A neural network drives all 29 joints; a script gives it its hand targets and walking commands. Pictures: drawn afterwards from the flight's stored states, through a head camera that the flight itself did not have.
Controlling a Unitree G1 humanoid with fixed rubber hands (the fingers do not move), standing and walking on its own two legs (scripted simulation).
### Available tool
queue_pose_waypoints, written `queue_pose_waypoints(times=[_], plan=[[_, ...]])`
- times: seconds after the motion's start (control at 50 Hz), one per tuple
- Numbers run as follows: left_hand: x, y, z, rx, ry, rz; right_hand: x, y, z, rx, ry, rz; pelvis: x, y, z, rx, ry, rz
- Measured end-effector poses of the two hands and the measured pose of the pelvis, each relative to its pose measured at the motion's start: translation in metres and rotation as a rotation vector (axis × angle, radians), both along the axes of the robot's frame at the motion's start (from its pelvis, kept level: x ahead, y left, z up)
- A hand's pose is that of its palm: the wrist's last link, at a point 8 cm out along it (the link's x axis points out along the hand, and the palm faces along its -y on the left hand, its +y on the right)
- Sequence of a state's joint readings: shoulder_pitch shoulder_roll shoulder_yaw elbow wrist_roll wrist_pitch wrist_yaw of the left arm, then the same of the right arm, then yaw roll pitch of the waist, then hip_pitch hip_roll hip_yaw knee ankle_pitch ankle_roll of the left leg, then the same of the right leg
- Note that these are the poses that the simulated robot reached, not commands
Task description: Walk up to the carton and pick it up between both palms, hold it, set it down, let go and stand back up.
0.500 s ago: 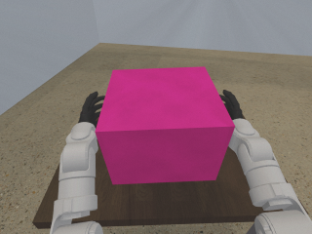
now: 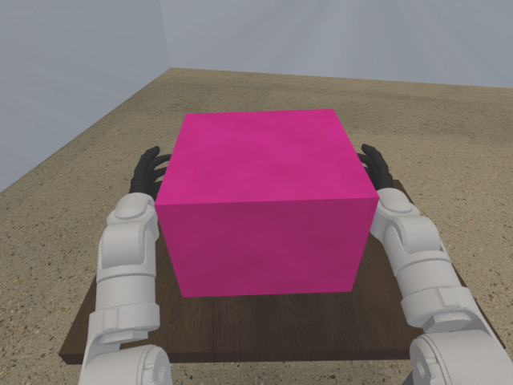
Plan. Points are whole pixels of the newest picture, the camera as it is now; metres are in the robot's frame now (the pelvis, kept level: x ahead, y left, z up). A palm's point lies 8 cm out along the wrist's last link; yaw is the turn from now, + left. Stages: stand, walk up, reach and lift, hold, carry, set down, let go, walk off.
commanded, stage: hold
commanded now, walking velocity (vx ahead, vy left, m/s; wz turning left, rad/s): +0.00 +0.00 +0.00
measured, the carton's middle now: (263, 196) +0.40 +0.00 +0.14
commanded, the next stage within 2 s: none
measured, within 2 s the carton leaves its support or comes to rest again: neither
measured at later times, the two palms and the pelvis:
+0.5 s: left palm (148, 199) +0.36 +0.18 +0.18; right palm (382, 194) +0.36 -0.18 +0.17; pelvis +0.01 +0.00 +0.00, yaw +0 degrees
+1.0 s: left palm (143, 197) +0.36 +0.19 +0.18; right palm (378, 191) +0.36 -0.17 +0.18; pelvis +0.00 +0.00 +0.00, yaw +1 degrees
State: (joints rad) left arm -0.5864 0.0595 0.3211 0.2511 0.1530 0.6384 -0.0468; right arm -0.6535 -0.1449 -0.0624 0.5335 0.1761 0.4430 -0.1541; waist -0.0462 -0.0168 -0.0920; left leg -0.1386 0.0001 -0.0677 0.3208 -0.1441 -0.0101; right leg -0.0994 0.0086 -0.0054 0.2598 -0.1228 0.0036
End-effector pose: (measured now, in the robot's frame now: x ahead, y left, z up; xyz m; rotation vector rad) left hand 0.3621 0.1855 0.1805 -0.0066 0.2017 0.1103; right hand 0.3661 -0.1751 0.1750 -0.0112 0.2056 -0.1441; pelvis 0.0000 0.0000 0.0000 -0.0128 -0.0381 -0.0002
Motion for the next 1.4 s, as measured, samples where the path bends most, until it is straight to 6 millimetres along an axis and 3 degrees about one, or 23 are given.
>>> queue_pose_waypoints(times=[0.34,0.92,1.4], plan=[[0.0009,-0.0034,-0.0040,0.004,-0.027,-0.018,-0.0043,-0.0037,0.0005,0.003,-0.027,-0.016,0.0097,0.0057,-0.0004,-0.010,-0.004,-0.002],[-0.0041,0.0027,0.0009,-0.003,-0.035,-0.001,-0.0024,0.0028,0.0058,0.006,-0.034,0.001,0.0050,0.0013,-0.0005,-0.007,-0.005,0.012],[0.0007,-0.0040,0.0032,0.005,-0.039,-0.008,-0.0009,-0.0036,0.0054,0.005,-0.040,-0.001,0.0083,0.0038,-0.0001,-0.008,-0.001,0.003]])
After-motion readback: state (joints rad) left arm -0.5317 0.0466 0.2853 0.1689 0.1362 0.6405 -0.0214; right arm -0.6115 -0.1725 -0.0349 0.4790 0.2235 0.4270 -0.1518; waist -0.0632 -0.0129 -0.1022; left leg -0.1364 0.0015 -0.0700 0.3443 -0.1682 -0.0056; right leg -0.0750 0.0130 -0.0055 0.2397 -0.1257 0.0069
